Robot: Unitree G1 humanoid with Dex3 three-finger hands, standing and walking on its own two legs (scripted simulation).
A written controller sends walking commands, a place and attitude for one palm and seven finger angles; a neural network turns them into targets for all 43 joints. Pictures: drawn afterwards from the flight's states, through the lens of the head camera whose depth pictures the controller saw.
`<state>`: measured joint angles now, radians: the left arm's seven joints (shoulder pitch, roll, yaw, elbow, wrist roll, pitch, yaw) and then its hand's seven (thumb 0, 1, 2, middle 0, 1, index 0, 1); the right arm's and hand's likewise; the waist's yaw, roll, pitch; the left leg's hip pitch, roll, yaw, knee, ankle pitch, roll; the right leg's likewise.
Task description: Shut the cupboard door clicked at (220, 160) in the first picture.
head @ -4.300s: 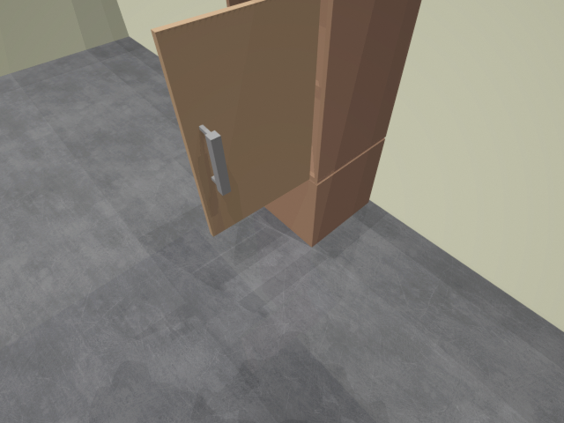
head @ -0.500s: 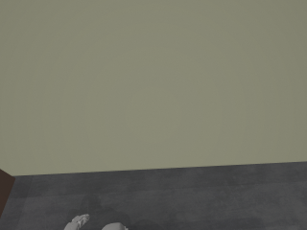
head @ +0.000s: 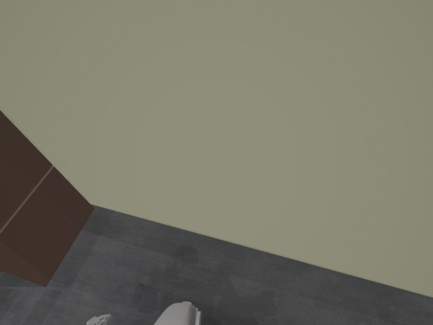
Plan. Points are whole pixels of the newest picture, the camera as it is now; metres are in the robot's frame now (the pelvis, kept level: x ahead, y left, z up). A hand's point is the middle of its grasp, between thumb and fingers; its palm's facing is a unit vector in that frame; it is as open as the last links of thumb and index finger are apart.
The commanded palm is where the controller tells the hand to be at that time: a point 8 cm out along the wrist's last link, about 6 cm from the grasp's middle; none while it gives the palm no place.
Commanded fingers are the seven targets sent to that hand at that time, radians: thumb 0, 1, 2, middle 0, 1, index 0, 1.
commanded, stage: turn to face it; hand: left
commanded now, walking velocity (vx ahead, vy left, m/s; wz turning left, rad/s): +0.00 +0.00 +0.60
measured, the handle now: out of the picture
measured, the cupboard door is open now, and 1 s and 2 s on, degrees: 87 87 87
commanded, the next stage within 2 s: take the last steps up to it in 2.00 s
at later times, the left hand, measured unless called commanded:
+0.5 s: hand out of the picture +0.05 +0.22 -0.16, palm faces +0.31 -0.91 -0.26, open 7.4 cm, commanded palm none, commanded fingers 0.00 0.90 0.90 -0.20 -0.30 -0.20 -0.30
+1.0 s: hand out of the picture -0.04 +0.17 -0.18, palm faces +0.58 -0.78 -0.23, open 7.4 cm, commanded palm none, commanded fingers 0.00 0.90 0.90 -0.20 -0.30 -0.20 -0.30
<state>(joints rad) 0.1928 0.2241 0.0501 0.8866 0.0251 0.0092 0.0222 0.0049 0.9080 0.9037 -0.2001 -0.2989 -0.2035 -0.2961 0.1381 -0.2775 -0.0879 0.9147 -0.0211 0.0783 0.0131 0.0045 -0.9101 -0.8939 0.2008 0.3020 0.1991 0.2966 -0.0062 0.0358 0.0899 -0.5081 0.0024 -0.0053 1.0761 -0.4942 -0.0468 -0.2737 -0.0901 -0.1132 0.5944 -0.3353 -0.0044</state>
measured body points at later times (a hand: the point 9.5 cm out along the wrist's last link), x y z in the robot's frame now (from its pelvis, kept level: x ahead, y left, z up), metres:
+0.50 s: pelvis +0.01 -0.02 +0.00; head +0.06 +0.00 +0.45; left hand +0.03 +0.26 -0.14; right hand +0.17 -0.24 -0.14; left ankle +0.00 +0.11 -0.73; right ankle +0.06 -0.17 -0.69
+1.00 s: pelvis +0.03 -0.04 -0.01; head +0.06 +0.01 +0.44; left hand -0.07 +0.21 -0.16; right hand +0.26 -0.19 -0.13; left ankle -0.02 +0.06 -0.73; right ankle +0.07 -0.17 -0.68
